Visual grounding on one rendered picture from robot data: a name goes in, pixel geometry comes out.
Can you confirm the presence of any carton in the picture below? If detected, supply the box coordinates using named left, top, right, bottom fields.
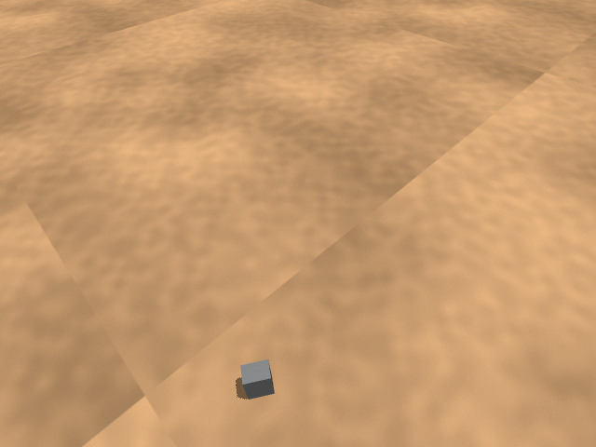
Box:
left=240, top=359, right=275, bottom=400

